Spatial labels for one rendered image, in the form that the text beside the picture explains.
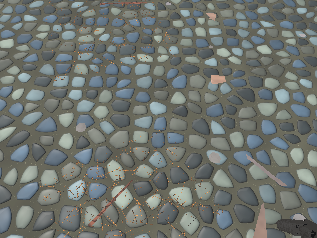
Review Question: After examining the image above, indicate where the right robot hand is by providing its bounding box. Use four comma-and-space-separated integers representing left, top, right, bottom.
276, 218, 317, 238

